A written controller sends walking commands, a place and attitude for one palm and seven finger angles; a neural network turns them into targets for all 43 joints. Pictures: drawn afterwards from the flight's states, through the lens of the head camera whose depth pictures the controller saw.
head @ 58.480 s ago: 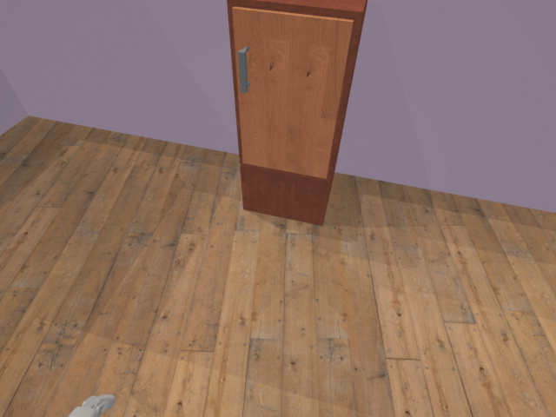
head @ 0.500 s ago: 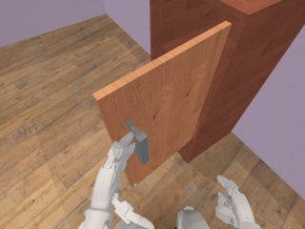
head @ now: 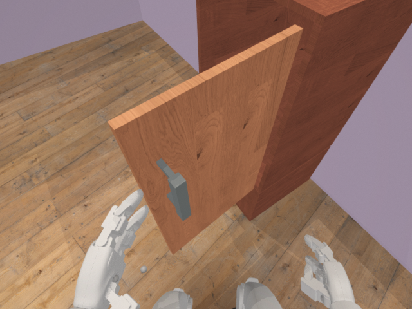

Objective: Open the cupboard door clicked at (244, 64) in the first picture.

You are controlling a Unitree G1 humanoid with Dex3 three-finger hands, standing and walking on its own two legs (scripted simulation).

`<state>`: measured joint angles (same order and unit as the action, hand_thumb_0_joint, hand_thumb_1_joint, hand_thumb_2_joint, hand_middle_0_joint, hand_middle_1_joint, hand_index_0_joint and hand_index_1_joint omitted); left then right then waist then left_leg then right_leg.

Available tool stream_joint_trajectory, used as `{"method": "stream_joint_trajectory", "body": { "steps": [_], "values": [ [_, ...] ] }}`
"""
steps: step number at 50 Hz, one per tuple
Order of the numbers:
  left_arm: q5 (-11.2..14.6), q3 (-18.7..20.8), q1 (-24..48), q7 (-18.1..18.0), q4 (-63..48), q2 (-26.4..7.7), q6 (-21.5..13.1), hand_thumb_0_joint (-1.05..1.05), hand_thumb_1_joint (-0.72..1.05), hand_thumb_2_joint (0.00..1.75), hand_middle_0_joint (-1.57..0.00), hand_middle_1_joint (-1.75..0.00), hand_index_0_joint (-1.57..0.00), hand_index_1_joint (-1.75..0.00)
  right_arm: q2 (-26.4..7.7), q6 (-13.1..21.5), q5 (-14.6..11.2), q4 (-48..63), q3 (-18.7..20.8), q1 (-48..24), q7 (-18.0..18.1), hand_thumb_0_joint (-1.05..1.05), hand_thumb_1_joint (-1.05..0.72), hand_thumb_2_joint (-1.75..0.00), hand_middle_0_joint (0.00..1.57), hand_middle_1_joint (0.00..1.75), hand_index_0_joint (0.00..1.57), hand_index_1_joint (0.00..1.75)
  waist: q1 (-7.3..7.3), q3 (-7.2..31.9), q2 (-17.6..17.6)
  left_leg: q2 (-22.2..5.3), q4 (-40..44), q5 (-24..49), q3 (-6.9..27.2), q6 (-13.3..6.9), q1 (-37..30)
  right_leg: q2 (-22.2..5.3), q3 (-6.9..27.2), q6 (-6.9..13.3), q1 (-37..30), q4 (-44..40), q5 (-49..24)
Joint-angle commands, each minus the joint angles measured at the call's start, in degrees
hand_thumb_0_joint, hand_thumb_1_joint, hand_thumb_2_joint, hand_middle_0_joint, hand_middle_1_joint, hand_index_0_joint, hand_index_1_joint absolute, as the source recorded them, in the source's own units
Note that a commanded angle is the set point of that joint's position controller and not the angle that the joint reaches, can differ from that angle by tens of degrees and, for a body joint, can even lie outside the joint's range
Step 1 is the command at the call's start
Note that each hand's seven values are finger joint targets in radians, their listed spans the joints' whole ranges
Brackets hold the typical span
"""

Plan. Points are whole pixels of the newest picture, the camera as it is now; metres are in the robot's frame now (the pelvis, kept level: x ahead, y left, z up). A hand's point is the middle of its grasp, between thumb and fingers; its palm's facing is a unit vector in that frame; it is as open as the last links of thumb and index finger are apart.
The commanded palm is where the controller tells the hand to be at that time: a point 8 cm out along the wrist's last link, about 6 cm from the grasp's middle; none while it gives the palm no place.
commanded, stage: slide the hand sideways off the handle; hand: left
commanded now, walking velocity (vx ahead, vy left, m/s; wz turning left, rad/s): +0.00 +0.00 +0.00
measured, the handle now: (174, 191) +0.31 +0.08 +0.07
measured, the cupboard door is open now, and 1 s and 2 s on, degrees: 96 96 96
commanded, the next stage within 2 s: draw the hand back to the body in 0.06 s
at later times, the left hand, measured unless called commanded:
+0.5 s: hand (97, 267) +0.18 +0.16 +0.12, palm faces -0.08 -1.00 -0.05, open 16.4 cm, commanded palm +0.14 +0.22 +0.13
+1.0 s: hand (12, 230) +0.20 +0.24 +0.18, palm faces +0.25 -0.89 -0.37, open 13.5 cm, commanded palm +0.15 +0.29 +0.21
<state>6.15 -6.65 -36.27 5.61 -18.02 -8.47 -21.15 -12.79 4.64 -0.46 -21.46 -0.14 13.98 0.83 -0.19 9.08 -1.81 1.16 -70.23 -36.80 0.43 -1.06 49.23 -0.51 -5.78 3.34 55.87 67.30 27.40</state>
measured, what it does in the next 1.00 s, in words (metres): rises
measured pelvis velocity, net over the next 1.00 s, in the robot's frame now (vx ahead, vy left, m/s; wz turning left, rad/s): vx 0.02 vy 0.03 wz -0.02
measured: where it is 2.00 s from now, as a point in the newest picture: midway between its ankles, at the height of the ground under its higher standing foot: outside the picture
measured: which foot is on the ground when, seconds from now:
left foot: down 0.00-1.00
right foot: down 0.00-1.00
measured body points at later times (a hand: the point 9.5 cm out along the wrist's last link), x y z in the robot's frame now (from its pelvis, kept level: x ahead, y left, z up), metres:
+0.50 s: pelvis +0.00 +0.01 +0.03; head +0.02 +0.01 +0.48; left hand +0.17 +0.21 +0.12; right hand +0.18 -0.21 -0.03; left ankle -0.02 +0.11 -0.64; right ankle +0.05 -0.09 -0.64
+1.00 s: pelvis +0.02 +0.03 +0.08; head +0.01 +0.02 +0.53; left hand +0.18 +0.28 +0.21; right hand +0.20 -0.18 +0.01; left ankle -0.02 +0.11 -0.64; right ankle +0.05 -0.09 -0.64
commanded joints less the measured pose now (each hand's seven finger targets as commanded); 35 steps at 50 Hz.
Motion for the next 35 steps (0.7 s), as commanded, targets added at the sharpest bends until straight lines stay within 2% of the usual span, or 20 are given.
{"method": "stream_joint_trajectory", "body": {
  "steps": [1,2,3,4,5,7,10,11,14,15,16,17,18,21,25,28,29,33,34,35],
  "values": [
    [1.89,4.31,-5.00,2.40,-10.02,-4.08,-2.57,0.00,-0.50,0.30,-0.15,-0.30,-0.15,-0.30,-5.30,2.85,-0.65,9.90,2.51,-3.09,0.98,0.00,-0.90,-0.90,0.20,0.30,0.20,0.30,0.16,9.66,6.23,1.05,9.08,13.25,0.93,0.63,5.54,-0.80,9.07,-1.92,-21.13,-12.90,-6.99],
    [2.06,3.64,-2.52,2.84,-10.84,-3.72,-2.79,0.00,-0.50,0.30,-0.15,-0.30,-0.15,-0.30,-5.58,3.09,-0.68,10.05,2.36,-3.43,1.10,0.00,-0.90,-0.90,0.20,0.30,0.20,0.30,0.95,9.01,5.96,1.02,8.55,12.40,0.83,0.54,5.76,-1.04,9.43,-2.15,-19.98,-13.16,-5.80],
    [2.49,4.75,-2.03,3.02,-11.00,-4.41,-3.05,0.00,-0.50,0.30,-0.15,-0.30,-0.15,-0.30,-5.45,3.30,-0.67,9.85,2.43,-3.37,1.23,0.00,-0.90,-0.90,0.20,0.30,0.20,0.30,0.65,9.26,5.85,0.96,8.29,11.77,0.80,0.58,6.04,-1.12,9.71,-2.19,-19.72,-13.27,-4.31],
    [2.88,3.98,-1.64,3.33,-11.28,-3.53,-3.24,0.00,-0.50,0.30,-0.15,-0.30,-0.15,-0.30,-5.48,3.54,-0.71,10.00,2.23,-3.51,1.32,0.00,-0.90,-0.90,0.20,0.30,0.20,0.30,0.92,8.54,4.98,1.00,8.13,11.04,0.70,0.51,6.20,-1.11,9.72,-2.19,-18.80,-13.59,-2.76],
    [3.30,4.86,0.05,3.28,-11.78,-4.41,-3.79,0.00,-0.50,0.30,-0.15,-0.30,-0.15,-0.30,-5.57,3.81,-0.71,9.82,2.26,-3.34,1.47,0.00,-0.90,-0.90,0.20,0.30,0.20,0.30,1.23,8.63,5.90,0.95,7.80,10.49,0.87,0.47,6.44,-1.11,9.82,-2.27,-18.37,-13.75,-1.54],
    [3.86,4.20,0.85,3.53,-12.01,-3.72,-4.66,0.00,-0.50,0.30,-0.15,-0.30,-0.15,-0.30,-5.67,4.43,-0.60,9.67,2.08,-3.63,1.52,0.00,-0.90,-0.90,0.20,0.30,0.20,0.30,1.24,8.44,4.77,0.95,7.43,10.27,0.97,0.43,6.28,-1.08,10.03,-2.12,-17.52,-13.78,-0.44],
    [4.40,7.39,1.86,3.44,-15.79,-7.42,-5.02,0.00,-0.50,0.30,-0.15,-0.30,-0.15,-0.30,-6.09,4.64,-0.75,9.86,2.06,-3.10,1.72,0.00,-0.90,-0.90,0.20,0.30,0.20,0.30,0.38,10.95,1.35,0.93,8.74,10.20,0.97,0.37,4.12,-0.82,9.60,-1.75,-18.34,-14.07,1.34],
    [4.40,9.17,1.79,3.16,-17.06,-9.50,-4.50,0.00,-0.50,0.30,-0.15,-0.30,-0.15,-0.30,-6.20,4.49,-0.91,9.96,2.15,-2.93,1.86,0.00,-0.90,-0.90,0.20,0.30,0.20,0.30,-0.11,12.02,1.11,0.87,9.36,11.10,0.95,0.29,3.39,-0.71,9.83,-1.60,-20.23,-14.41,0.69],
    [4.72,9.56,-1.08,3.06,-18.59,-9.23,-1.58,0.00,-0.50,0.30,-0.15,-0.30,-0.15,-0.30,-5.95,3.85,-1.75,10.58,2.02,-2.41,2.05,0.00,-0.90,-0.90,0.20,0.30,0.20,0.30,-0.52,12.14,-0.76,0.93,13.04,13.19,1.27,0.30,-1.18,-0.03,7.61,-1.60,-22.05,-15.44,-2.85],
    [5.20,8.84,-1.65,3.28,-19.10,-8.19,-0.34,0.00,-0.50,0.30,-0.15,-0.30,-0.15,-0.30,-5.85,3.77,-1.97,10.82,1.83,-2.58,2.13,0.00,-0.90,-0.90,0.20,0.30,0.20,0.30,-0.33,11.47,-1.41,1.06,14.00,13.52,1.28,0.28,-2.02,0.10,7.10,-1.75,-22.55,-16.11,-3.64],
    [5.54,10.10,-3.01,3.30,-17.19,-8.71,1.31,0.00,-0.50,0.30,-0.15,-0.30,-0.15,-0.30,-5.87,3.42,-2.18,10.49,1.90,-2.46,2.27,0.00,-0.90,-0.90,0.20,0.30,0.20,0.30,-0.22,10.94,0.76,0.81,14.56,14.01,1.52,0.25,-2.21,0.28,6.80,-1.79,-23.46,-16.91,-3.95],
    [6.03,9.36,-3.18,3.61,-15.89,-7.17,2.61,0.00,-0.50,0.30,-0.15,-0.30,-0.15,-0.30,-5.71,3.31,-2.35,10.52,1.70,-2.65,2.37,0.00,-0.90,-0.90,0.20,0.30,0.20,0.30,0.33,8.32,2.76,0.80,15.20,12.97,1.34,0.28,-1.75,0.17,6.76,-2.26,-23.50,-18.29,-2.69],
    [6.46,10.74,-3.14,3.85,-14.85,-8.24,3.75,0.00,-0.50,0.30,-0.15,-0.30,-0.15,-0.30,-6.03,3.12,-2.48,10.35,1.73,-2.78,2.61,0.00,-0.90,-0.90,0.20,0.30,0.20,0.30,0.40,6.81,4.08,0.54,15.71,11.93,1.40,0.28,-1.60,0.10,6.87,-2.38,-23.46,-19.35,-0.76],
    [7.29,11.14,-2.38,4.71,-13.84,-8.04,5.89,0.00,-0.50,0.30,-0.15,-0.30,-0.15,-0.30,-6.48,3.27,-2.45,10.47,1.25,-3.49,3.11,0.00,-0.90,-0.90,0.20,0.30,0.20,0.30,0.70,2.52,4.86,0.23,17.57,10.95,1.75,0.08,-2.45,0.13,6.48,-2.28,-23.47,-21.62,1.67],
    [7.80,12.74,-1.95,5.21,-18.35,-9.73,5.33,0.00,-0.50,0.30,-0.15,-0.30,-0.15,-0.30,-6.61,4.53,-2.50,10.67,1.00,-2.66,3.20,0.00,-0.90,-0.90,0.20,0.30,0.20,0.30,-0.08,3.46,0.63,-0.11,20.61,13.30,2.35,0.45,-7.26,0.63,4.33,-1.92,-24.26,-20.97,-2.18],
    [8.25,14.37,-2.96,5.11,-20.56,-10.86,4.36,0.00,-0.50,0.30,-0.15,-0.30,-0.15,-0.30,-6.41,5.51,-2.54,9.97,1.03,-1.90,3.03,0.00,-0.90,-0.90,0.20,0.30,0.20,0.30,-0.37,4.81,-0.44,-0.35,21.93,17.77,2.65,0.83,-10.30,1.26,2.92,-1.79,-26.13,-20.22,-8.43],
    [8.36,14.42,-2.60,5.22,-21.28,-10.97,4.22,0.00,-0.47,0.32,-0.15,-0.30,-0.15,-0.30,-6.46,5.85,-2.51,9.73,0.79,-1.89,2.87,0.00,-0.90,-0.90,0.20,0.30,0.20,0.30,-0.43,4.48,-2.05,-0.38,22.55,18.41,2.80,1.07,-11.09,1.36,2.45,-1.73,-26.09,-20.15,-9.14],
    [8.63,15.74,-2.39,5.45,-22.07,-11.66,4.83,0.00,-0.32,0.37,-0.16,-0.30,-0.16,-0.30,-6.65,6.91,-2.75,8.40,0.79,-1.61,2.54,0.00,-0.90,-0.90,0.20,0.30,0.20,0.30,-0.52,4.15,-3.99,-0.95,24.39,23.91,3.55,2.27,-14.51,1.72,1.02,-1.69,-27.25,-20.06,-13.41],
    [0.03,18.06,-4.74,-2.67,-25.03,-18.94,8.97,0.00,-0.29,0.39,-0.16,-0.30,-0.16,-0.30,-6.24,5.82,-1.68,8.78,1.50,-1.04,4.42,0.00,-0.90,-0.90,0.20,0.30,0.20,0.30,-3.59,5.75,-4.27,-2.64,28.52,24.99,3.01,1.64,-15.53,0.26,4.35,-1.28,-31.41,-22.57,-12.79],
    [-0.91,14.96,-6.94,-6.12,-25.48,-13.12,11.55,0.00,-0.26,0.40,-0.16,-0.30,-0.16,-0.30,-5.27,5.44,-1.43,8.90,1.01,-0.10,4.84,0.00,-0.90,-0.90,0.20,0.30,0.20,0.30,-1.91,3.23,-4.47,-2.46,29.47,25.86,3.06,2.05,-16.33,0.15,3.67,-1.45,-31.40,-23.73,-13.08]
  ]
}}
